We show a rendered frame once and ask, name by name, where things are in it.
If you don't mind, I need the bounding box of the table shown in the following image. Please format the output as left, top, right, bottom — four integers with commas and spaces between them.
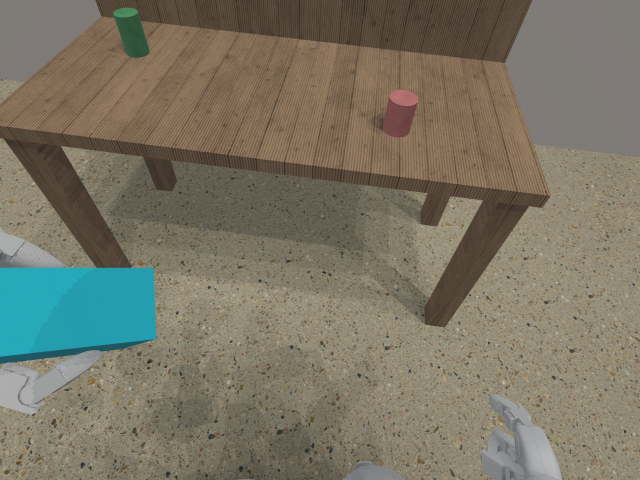
0, 0, 551, 327

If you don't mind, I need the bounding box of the sponge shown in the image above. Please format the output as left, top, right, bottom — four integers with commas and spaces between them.
0, 268, 156, 364

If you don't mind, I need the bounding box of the robot right hand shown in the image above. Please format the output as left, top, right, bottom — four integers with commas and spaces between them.
481, 394, 562, 480

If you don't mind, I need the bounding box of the right robot shin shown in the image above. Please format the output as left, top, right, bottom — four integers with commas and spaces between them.
353, 461, 373, 471

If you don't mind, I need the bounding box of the robot left hand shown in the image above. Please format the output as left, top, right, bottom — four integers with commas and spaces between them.
0, 228, 104, 415

